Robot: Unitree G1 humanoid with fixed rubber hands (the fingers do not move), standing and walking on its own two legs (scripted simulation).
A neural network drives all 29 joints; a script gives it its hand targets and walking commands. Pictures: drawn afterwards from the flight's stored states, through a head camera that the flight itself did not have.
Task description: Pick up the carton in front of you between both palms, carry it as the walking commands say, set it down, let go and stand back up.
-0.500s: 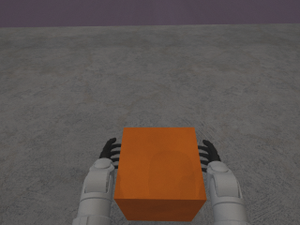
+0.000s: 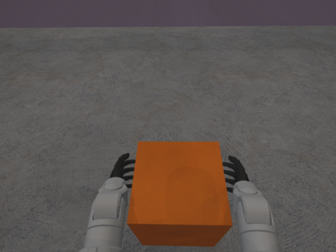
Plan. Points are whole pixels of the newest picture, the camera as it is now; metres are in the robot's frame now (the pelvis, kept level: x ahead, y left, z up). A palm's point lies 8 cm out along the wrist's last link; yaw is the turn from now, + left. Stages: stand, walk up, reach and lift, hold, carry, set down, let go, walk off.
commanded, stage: carry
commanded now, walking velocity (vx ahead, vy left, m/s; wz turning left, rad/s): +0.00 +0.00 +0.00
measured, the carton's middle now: (178, 196) +0.31 +0.00 -0.05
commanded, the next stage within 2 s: hold in 0.36 s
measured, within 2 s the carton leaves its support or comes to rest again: neither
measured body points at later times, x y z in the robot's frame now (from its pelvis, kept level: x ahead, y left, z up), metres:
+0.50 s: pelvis +0.00 +0.00 +0.01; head -0.01 +0.00 +0.46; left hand +0.28 +0.17 +0.03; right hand +0.31 -0.13 +0.03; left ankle -0.03 +0.09 -0.73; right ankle +0.09 -0.16 -0.73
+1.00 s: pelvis +0.01 -0.07 +0.01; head -0.01 -0.09 +0.46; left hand +0.28 +0.16 +0.04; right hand +0.36 -0.13 +0.03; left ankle -0.03 +0.08 -0.73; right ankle +0.09 -0.16 -0.73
